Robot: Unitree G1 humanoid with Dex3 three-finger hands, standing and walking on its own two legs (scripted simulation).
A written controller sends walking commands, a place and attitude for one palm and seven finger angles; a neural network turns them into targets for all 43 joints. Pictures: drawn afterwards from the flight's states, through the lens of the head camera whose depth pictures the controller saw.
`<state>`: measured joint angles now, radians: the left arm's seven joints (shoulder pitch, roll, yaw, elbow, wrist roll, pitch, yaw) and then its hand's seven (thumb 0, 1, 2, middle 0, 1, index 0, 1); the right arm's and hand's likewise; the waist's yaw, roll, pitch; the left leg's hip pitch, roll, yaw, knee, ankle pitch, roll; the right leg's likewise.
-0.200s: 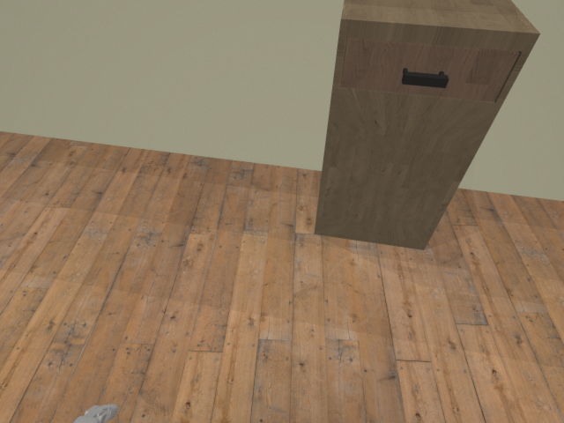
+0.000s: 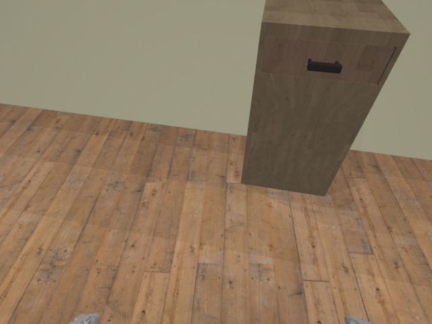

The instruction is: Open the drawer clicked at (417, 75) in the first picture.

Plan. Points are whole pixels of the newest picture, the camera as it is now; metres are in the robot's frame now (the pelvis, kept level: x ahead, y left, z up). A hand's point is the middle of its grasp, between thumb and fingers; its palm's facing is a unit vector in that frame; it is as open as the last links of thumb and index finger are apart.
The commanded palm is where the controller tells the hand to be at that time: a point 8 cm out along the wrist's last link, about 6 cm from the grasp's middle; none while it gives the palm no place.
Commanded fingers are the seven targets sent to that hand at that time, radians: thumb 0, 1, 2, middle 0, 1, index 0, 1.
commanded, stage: stand and wait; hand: left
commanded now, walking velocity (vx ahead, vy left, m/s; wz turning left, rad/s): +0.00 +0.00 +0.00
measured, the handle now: (323, 64) +0.99 -0.34 +0.03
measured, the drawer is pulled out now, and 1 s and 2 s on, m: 0.00 0.00 0.00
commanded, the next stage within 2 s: look at it before walking up in 0.62 s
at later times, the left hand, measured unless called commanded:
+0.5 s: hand out of the picture +0.05 +0.24 -0.15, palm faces -0.02 -0.94 -0.33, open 7.4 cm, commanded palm none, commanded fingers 0.00 0.90 0.90 -0.20 -0.30 -0.20 -0.30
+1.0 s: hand out of the picture +0.05 +0.23 -0.15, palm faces -0.02 -0.94 -0.33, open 7.4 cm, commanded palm none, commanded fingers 0.00 0.90 0.90 -0.20 -0.30 -0.20 -0.30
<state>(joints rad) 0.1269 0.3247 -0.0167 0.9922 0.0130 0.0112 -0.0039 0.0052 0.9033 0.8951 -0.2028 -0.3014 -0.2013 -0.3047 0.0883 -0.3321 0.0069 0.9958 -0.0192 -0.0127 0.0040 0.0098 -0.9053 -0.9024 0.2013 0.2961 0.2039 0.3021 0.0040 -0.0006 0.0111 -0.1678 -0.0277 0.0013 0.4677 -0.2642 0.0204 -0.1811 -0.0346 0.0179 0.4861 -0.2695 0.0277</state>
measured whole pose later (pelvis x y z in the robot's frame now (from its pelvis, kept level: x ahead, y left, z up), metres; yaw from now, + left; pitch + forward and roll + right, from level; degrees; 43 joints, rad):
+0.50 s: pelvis -0.02 -0.01 +0.00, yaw +0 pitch -2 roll +0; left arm 0.16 0.34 -0.01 1.08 0.01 0.01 -0.01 0.01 0.90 0.90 -0.20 -0.30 -0.20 -0.30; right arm 0.14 -0.34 0.00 1.11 -0.01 -0.01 0.00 0.01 -0.91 -0.90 0.20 0.30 0.20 0.30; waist 0.00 0.00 0.04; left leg -0.16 -0.01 -0.01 0.40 -0.20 0.00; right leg -0.17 -0.02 0.01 0.41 -0.21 0.01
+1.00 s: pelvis -0.02 -0.01 +0.01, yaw +0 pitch -2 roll +0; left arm 0.14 0.33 -0.01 1.09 0.01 0.00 -0.01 0.00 0.90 0.90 -0.20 -0.30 -0.20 -0.30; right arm 0.12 -0.34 0.00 1.11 -0.01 -0.01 0.00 0.01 -0.91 -0.90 0.20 0.30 0.20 0.30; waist 0.00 0.00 0.03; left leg -0.15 -0.01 -0.01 0.38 -0.19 0.00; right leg -0.16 -0.02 0.00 0.39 -0.20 0.01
